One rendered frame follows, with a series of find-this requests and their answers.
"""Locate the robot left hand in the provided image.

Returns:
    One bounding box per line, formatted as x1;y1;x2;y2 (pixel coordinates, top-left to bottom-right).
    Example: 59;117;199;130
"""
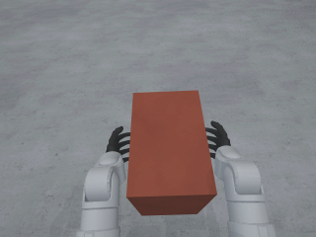
106;126;130;162

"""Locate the right robot forearm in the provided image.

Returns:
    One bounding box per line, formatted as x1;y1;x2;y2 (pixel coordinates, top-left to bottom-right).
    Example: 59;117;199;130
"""
214;145;277;237

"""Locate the robot right hand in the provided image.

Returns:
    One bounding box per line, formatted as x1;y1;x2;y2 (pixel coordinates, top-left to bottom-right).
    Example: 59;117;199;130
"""
205;120;231;159

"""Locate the left robot forearm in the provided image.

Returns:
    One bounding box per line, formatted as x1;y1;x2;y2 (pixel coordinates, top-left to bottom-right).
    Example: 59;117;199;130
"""
75;151;126;237

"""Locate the carton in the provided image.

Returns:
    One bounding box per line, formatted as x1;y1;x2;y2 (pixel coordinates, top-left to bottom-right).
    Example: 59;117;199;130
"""
126;90;217;216

